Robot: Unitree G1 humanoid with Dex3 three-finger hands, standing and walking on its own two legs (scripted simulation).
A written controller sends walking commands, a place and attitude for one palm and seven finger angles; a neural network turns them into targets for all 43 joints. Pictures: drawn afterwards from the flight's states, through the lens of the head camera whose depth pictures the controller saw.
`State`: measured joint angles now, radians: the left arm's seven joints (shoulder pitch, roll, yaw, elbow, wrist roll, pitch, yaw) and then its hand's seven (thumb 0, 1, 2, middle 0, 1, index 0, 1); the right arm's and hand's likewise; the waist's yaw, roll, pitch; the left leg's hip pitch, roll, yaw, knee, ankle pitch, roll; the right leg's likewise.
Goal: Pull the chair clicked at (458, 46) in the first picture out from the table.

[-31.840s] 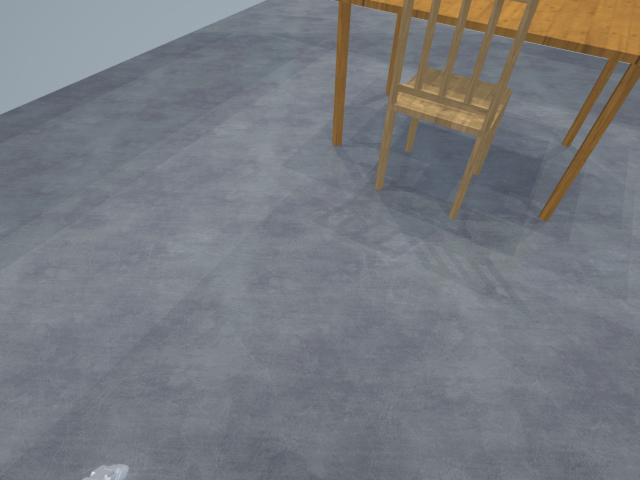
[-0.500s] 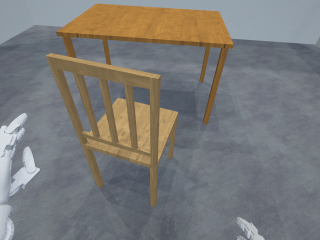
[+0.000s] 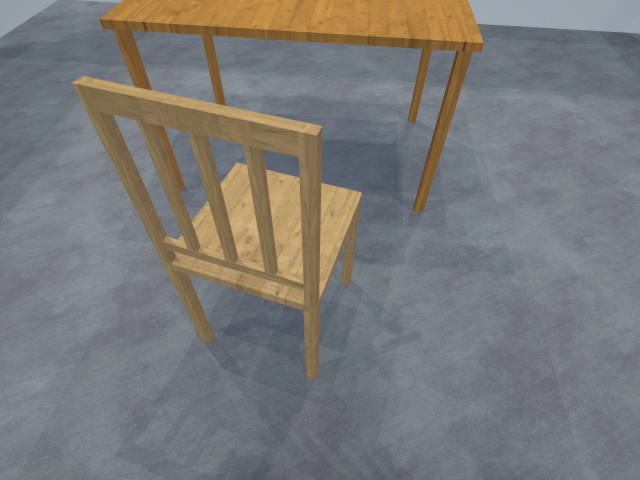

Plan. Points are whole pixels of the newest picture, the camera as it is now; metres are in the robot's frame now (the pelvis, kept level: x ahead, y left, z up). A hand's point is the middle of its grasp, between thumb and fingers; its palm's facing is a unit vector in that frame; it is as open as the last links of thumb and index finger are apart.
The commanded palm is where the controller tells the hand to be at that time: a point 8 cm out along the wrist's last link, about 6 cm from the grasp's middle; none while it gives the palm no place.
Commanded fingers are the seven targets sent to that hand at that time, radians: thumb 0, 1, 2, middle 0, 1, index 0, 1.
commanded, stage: let the arm hang, fingers relaxed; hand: left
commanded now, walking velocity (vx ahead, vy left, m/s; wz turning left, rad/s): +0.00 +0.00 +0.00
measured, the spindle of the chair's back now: (217, 205) +0.59 +0.24 -0.06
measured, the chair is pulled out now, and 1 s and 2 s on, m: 0.55 0.55 0.55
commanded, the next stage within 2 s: look to check the result in 0.56 s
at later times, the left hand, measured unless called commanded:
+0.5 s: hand out of the picture +0.01 +0.15 -0.17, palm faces +0.02 -0.98 -0.19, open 7.3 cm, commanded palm none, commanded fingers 0.00 0.90 0.90 -0.20 -0.30 -0.20 -0.30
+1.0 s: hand out of the picture +0.00 +0.14 -0.17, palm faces +0.02 -0.99 -0.17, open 7.3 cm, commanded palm none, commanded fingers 0.00 0.90 0.90 -0.20 -0.30 -0.20 -0.30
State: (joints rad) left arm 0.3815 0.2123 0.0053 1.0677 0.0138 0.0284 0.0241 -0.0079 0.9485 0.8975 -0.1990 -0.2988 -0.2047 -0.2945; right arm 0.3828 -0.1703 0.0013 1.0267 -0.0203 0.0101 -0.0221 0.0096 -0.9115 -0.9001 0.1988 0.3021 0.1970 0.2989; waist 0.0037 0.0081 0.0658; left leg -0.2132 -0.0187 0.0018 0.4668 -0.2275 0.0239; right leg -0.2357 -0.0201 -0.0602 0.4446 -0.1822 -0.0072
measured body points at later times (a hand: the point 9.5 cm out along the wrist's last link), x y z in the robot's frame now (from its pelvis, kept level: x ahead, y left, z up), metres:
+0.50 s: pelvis +0.01 -0.02 +0.00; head +0.01 -0.02 +0.45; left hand +0.01 +0.20 -0.16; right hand -0.03 -0.21 -0.17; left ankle +0.02 +0.10 -0.74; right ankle +0.04 -0.12 -0.74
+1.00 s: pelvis +0.01 -0.02 +0.00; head +0.02 -0.02 +0.45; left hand +0.00 +0.19 -0.16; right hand -0.03 -0.21 -0.16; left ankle +0.02 +0.10 -0.74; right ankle +0.04 -0.12 -0.74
